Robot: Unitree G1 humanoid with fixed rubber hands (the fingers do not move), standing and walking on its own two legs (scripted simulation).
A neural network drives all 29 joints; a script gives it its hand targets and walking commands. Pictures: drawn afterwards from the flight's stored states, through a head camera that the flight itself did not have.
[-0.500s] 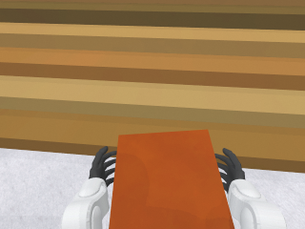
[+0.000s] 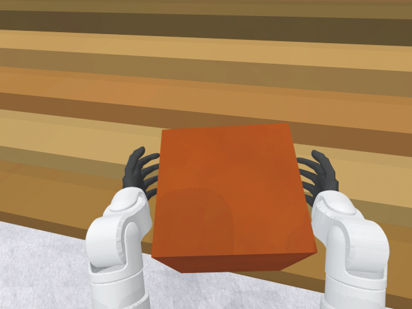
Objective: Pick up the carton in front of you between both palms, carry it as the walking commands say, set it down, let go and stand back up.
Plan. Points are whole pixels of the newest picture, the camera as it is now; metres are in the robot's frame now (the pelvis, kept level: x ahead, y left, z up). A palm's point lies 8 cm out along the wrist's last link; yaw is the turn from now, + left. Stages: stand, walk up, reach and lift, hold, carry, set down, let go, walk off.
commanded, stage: carry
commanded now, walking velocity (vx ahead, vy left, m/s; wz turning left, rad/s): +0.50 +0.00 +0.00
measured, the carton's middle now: (227, 208) +0.30 +0.00 +0.06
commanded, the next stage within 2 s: none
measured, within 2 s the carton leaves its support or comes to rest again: neither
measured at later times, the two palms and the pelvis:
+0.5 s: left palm (161, 79) +0.72 +0.19 +0.10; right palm (267, 81) +0.69 -0.12 +0.10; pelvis +0.36 +0.05 -0.02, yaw +1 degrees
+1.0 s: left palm out of the picture +1.13 +0.21 +0.31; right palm out of the picture +1.16 -0.10 +0.27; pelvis +0.79 +0.01 +0.16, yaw +2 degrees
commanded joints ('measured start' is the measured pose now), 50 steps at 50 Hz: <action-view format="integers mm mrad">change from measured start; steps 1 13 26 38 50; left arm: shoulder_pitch -470 -860 -701 -902 -841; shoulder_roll -451 -716 -600 -755 -681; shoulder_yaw -471 -421 -408 -676 -494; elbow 48 230 192 0 202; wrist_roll -116 -114 -80 -319 -284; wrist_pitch -4 -94 -84 -147 -63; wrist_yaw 18 15 18 -38 -70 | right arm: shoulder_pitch -559 -982 -827 -750 -817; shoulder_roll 456 729 611 618 597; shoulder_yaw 451 486 539 354 402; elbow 52 129 99 105 225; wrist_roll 117 204 247 52 -9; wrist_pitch -40 -155 -146 -187 -103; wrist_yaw -5 38 43 22 -11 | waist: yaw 2 -100 -279 89 -96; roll -163 103 86 -73 -268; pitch -63 -381 -144 -418 -343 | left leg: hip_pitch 54 779 1475 -232 368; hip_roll -35 185 227 -212 -255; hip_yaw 57 -308 -445 -238 217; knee -90 -284 -170 1201 358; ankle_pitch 74 310 920 -234 -61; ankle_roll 10 149 225 27 101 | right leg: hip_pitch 41 -604 -1843 236 -128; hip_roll -204 -13 74 -127 -85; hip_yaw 119 246 248 845 241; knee -135 931 1819 193 78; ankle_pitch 104 -36 -764 454 1714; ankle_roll -107 -33 -134 -283 -134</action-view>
